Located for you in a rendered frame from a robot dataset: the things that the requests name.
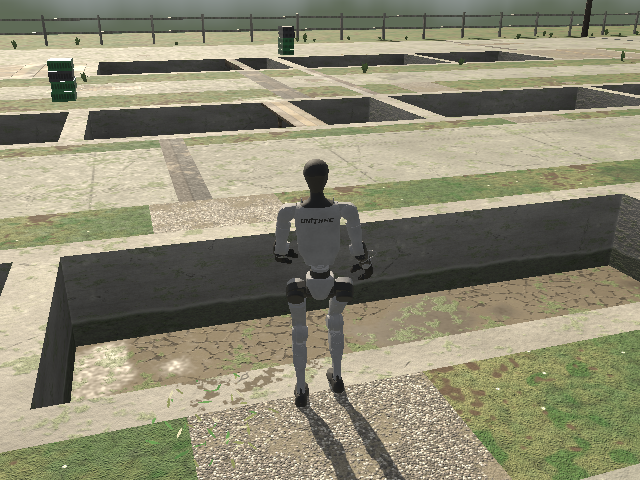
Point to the robot foot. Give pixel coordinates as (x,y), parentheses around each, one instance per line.
(301,399)
(337,385)

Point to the robot right foot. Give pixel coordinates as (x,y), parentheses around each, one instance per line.
(337,385)

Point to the robot right hand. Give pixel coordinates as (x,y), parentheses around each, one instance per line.
(366,275)

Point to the robot right forearm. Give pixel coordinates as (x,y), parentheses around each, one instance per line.
(364,260)

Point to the robot left forearm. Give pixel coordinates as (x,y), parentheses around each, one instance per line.
(277,255)

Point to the robot left foot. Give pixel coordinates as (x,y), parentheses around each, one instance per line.
(301,399)

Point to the robot left upper arm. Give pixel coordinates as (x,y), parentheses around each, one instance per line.
(283,224)

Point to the robot right upper arm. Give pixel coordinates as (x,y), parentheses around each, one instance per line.
(349,212)

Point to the robot left hand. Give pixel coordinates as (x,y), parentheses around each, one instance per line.
(286,260)

